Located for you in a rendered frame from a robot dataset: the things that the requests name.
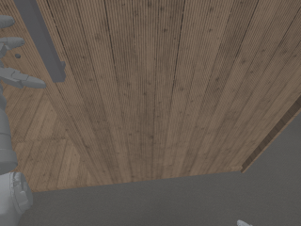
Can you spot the left robot hand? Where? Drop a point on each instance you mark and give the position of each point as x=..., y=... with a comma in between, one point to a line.
x=9, y=75

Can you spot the left robot forearm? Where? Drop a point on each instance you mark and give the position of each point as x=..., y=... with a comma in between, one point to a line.
x=8, y=158

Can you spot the handle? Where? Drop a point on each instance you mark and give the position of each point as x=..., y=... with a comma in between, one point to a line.
x=34, y=22

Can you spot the left robot upper arm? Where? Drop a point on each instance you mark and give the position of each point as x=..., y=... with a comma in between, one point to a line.
x=15, y=197

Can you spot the wardrobe door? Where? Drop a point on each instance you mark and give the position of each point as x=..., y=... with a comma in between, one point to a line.
x=285, y=98
x=159, y=89

